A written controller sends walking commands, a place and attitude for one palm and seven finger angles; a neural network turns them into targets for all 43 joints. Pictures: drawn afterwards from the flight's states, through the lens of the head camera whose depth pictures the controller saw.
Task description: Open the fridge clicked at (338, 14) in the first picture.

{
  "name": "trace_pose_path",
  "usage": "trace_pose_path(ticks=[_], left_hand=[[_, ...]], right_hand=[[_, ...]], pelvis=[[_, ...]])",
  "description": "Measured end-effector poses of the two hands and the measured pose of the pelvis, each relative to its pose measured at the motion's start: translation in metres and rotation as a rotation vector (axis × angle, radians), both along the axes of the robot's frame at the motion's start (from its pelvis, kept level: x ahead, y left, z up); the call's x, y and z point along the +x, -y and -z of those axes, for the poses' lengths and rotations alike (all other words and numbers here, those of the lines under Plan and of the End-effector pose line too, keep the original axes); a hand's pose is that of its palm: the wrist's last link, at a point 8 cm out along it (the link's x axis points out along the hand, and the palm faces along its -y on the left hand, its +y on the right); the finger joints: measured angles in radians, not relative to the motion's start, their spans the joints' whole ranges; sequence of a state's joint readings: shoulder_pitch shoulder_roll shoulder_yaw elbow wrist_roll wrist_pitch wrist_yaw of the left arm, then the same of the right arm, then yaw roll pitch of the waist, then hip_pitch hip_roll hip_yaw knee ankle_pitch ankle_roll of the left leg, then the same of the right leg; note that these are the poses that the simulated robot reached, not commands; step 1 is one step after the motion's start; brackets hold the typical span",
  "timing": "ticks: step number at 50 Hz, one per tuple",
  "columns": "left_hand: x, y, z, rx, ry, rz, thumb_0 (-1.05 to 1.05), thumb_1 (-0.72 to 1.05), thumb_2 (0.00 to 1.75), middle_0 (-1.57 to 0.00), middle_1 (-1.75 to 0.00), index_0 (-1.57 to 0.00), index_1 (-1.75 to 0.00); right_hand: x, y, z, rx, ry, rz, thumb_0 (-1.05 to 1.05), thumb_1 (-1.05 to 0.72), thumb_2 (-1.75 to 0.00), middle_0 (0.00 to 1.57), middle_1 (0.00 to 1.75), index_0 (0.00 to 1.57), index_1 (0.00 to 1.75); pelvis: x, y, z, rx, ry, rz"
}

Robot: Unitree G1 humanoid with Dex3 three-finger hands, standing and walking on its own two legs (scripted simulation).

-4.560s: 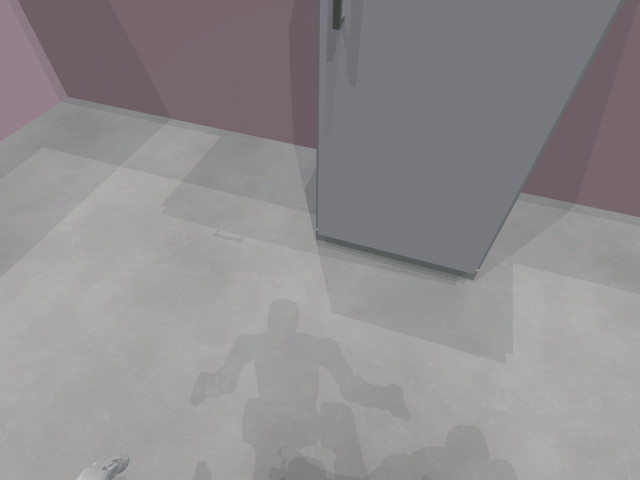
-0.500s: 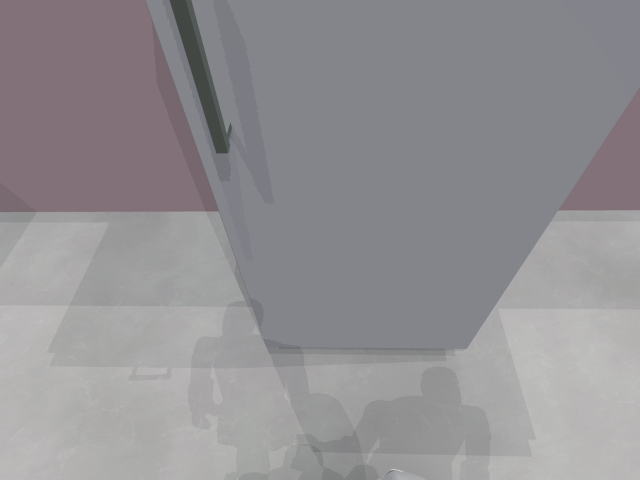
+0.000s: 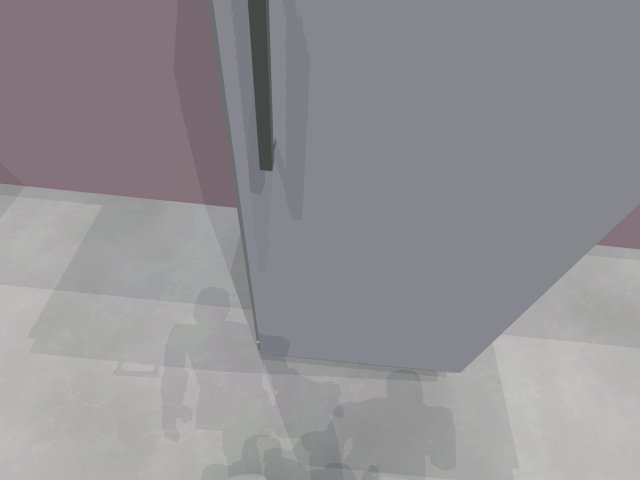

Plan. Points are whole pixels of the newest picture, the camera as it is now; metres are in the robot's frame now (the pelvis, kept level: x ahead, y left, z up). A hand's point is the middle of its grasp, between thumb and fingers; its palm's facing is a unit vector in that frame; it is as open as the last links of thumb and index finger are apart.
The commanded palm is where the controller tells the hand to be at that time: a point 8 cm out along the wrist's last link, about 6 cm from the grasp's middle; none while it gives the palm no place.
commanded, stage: come to a stop and stand still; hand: left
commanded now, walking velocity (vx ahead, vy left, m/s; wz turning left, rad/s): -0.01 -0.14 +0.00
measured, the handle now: (264, 55) +0.49 +0.13 +0.26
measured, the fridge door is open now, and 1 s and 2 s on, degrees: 0 0 0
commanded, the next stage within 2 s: look again from close up in 1.14 s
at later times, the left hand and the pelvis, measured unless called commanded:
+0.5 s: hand out of the picture -0.05 +0.12 -0.16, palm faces +0.05 -0.98 -0.18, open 7.4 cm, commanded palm none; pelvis -0.04 -0.04 +0.01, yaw -1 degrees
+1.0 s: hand out of the picture -0.01 +0.23 -0.18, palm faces +0.00 -0.97 -0.25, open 7.4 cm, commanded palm none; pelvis -0.04 +0.04 -0.01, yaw -1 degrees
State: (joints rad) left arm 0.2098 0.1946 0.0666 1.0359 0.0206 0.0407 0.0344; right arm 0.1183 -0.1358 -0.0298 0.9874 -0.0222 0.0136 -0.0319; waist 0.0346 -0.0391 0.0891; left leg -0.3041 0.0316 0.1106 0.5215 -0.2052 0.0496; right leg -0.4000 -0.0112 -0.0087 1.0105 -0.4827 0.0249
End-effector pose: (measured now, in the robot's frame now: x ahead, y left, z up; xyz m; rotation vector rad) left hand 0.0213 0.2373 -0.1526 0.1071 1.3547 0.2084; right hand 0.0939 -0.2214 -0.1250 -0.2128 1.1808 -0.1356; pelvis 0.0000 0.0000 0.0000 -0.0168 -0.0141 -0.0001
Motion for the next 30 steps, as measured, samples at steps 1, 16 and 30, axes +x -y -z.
trace_pose_path(ticks=[1,16,30], left_hand=[[-0.002,-0.002,-0.001,0.003,-0.003,0.004,0.01,0.91,0.9,-0.2,-0.3,-0.2,-0.29],[-0.044,0.04,-0.022,0.04,0.02,0.063,0.01,0.91,0.9,-0.19,-0.3,-0.2,-0.29],[-0.09,0.054,-0.011,-0.033,-0.087,-0.015,0.01,0.9,0.9,-0.2,-0.3,-0.2,-0.3]], right_hand=[[-0.003,-0.002,-0.001,0.005,0.002,0.009,0.0,-0.91,-0.9,0.2,0.3,0.2,0.3],[-0.122,0.047,0.022,0.072,-0.156,0.124,0.0,-0.92,-0.9,0.2,0.3,0.2,0.3],[-0.159,0.039,0.017,0.031,-0.298,0.082,0.01,-0.91,-0.9,0.2,0.3,0.2,0.3]], pelvis=[[-0.002,0.0,-0.001,0.0,-0.003,0.004],[-0.041,0.035,-0.003,0.029,0.008,0.014],[-0.039,0.021,-0.002,0.01,-0.023,-0.006]])
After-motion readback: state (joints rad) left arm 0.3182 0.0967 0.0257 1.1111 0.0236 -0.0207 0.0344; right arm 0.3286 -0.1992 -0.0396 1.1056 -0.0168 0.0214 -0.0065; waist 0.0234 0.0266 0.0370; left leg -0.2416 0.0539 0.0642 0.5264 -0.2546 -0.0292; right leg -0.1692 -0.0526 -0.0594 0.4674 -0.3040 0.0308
